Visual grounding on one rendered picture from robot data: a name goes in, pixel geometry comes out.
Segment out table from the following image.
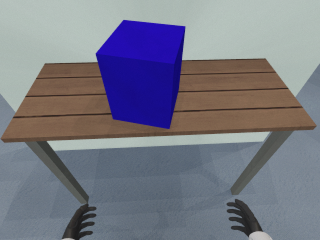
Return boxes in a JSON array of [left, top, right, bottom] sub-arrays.
[[0, 58, 317, 204]]

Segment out robot left hand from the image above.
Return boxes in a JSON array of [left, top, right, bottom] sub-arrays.
[[61, 203, 97, 240]]

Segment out robot right hand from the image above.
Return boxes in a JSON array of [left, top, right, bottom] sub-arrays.
[[226, 199, 263, 237]]

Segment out carton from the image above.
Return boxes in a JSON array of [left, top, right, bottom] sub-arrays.
[[96, 20, 186, 129]]

